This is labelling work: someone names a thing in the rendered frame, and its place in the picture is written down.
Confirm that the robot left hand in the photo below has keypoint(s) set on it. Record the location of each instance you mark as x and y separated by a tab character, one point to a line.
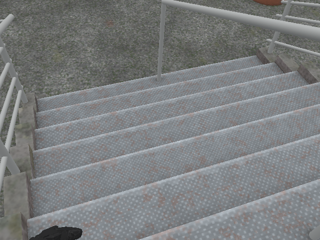
59	233

